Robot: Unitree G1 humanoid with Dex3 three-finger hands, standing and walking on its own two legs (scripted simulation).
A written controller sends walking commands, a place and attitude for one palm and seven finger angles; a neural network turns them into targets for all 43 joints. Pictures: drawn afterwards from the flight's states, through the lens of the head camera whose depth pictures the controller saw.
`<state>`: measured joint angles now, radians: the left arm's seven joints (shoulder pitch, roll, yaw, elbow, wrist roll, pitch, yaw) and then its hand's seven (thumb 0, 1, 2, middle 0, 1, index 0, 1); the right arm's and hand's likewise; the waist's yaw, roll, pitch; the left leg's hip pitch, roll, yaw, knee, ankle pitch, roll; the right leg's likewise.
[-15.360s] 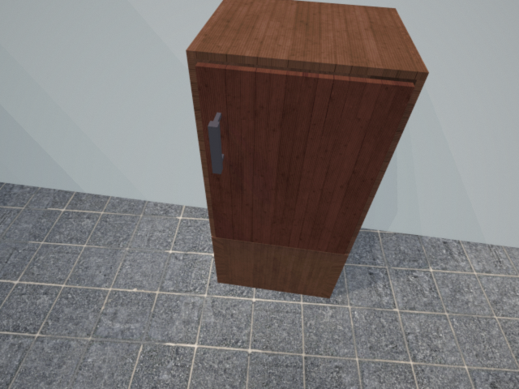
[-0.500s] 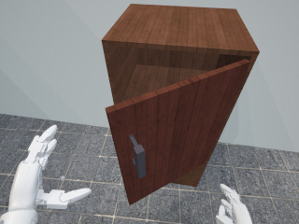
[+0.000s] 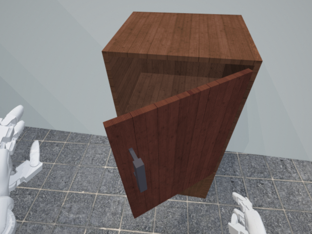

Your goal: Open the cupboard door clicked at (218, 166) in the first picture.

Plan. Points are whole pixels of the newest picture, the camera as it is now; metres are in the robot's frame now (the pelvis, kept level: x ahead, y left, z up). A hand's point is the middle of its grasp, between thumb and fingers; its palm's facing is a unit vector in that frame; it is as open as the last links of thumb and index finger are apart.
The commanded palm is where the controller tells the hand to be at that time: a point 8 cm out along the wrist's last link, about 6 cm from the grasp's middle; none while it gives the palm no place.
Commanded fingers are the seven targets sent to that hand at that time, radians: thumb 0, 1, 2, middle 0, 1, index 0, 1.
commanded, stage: draw the hand back to the body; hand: left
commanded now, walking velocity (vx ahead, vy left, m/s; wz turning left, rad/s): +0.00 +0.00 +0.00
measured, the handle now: (137, 170) +0.27 +0.10 +0.02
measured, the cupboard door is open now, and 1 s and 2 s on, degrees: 38 38 38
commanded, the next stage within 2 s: step back with the hand held close in 0.30 s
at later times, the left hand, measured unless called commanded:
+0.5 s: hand (35, 164) +0.18 +0.26 +0.17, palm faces +0.47 -0.78 -0.42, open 7.4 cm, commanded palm +0.13 +0.29 +0.17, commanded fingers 0.00 0.90 0.90 -0.20 -0.30 -0.20 -0.30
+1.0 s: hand (16, 194) +0.13 +0.27 +0.15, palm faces +0.41 -0.76 -0.50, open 7.4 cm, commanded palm +0.07 +0.31 +0.17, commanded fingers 0.00 0.90 0.90 -0.20 -0.30 -0.20 -0.30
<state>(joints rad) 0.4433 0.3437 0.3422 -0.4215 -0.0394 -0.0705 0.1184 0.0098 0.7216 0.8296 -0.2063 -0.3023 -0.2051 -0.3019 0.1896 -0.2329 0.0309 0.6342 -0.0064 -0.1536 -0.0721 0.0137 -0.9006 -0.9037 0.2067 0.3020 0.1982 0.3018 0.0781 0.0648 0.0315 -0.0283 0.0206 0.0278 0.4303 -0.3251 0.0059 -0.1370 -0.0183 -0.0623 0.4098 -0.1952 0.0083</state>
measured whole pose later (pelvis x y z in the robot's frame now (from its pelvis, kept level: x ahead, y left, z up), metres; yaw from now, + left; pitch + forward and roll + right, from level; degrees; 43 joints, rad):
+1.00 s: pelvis -0.08 +0.01 -0.01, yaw -2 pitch -1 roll +1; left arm 0.53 0.39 0.43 -0.49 0.00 -0.20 0.15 0.02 0.89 0.90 -0.22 -0.30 -0.21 -0.30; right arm 0.20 -0.23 0.00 0.55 0.00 -0.07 -0.08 0.01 -0.90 -0.90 0.21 0.30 0.20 0.30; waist 0.01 -0.01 0.05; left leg -0.30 -0.01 0.08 0.60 -0.29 0.04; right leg -0.40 -0.05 -0.01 0.53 -0.12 0.03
